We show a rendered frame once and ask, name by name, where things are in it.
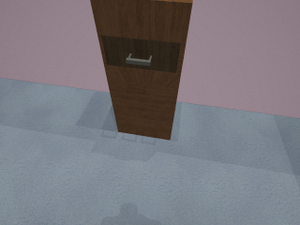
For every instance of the drawer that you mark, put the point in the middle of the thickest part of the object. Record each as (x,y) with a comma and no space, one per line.
(165,54)

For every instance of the handle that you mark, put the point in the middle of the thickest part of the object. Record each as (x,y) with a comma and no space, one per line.
(136,61)

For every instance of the cabinet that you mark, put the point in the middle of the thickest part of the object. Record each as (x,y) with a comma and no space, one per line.
(143,100)

